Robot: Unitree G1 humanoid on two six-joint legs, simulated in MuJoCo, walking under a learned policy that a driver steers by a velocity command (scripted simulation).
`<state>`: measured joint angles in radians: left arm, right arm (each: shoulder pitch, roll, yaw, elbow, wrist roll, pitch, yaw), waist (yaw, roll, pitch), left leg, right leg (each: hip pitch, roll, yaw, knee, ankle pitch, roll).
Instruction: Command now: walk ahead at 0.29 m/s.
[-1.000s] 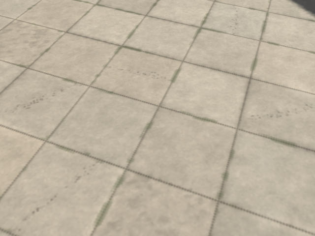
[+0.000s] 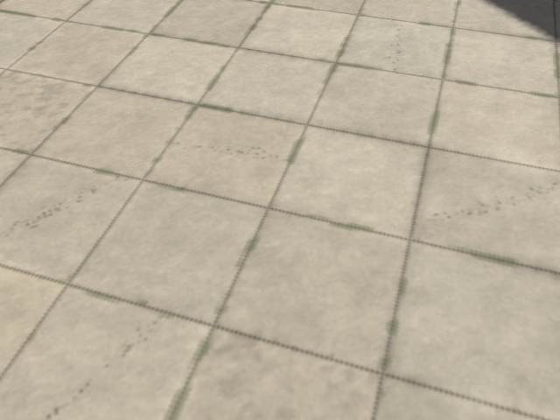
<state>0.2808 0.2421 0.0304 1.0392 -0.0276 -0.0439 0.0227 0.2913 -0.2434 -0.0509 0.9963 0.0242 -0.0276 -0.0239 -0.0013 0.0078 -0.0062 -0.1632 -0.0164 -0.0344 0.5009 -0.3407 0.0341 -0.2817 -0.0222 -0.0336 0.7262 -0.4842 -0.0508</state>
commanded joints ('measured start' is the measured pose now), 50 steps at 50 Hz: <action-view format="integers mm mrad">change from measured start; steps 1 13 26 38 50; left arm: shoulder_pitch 53 228 204 -4 -311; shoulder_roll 73 88 159 72 102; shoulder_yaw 20 5 40 42 31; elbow -23 -5 -24 -169 -288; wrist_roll -4 32 29 17 5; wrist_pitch -52 -52 -11 -37 -59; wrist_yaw -21 -21 -1 0 -54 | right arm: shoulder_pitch -148 -249 -134 -101 84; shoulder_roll -167 -50 -177 -126 -192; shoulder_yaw -31 -13 -54 -19 -36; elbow -80 -127 -143 -50 15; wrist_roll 21 -6 10 -24 -1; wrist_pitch -21 -67 -74 -97 -49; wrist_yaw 1 43 61 42 15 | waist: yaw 83 62 -137 25 -41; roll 118 -99 -146 41 52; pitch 115 99 -97 58 73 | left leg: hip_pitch -179 -620 35 -80 205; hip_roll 214 107 -29 226 278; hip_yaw -257 47 114 -141 -61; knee -264 425 11 -418 -281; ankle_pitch -229 221 307 271 411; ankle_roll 137 -11 110 235 141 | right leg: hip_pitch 85 356 351 -330 -292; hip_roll -10 -186 -190 -155 -60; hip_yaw -20 181 32 98 41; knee -224 -587 -156 308 -210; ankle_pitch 141 584 1208 286 436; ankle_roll -48 -111 -45 46 5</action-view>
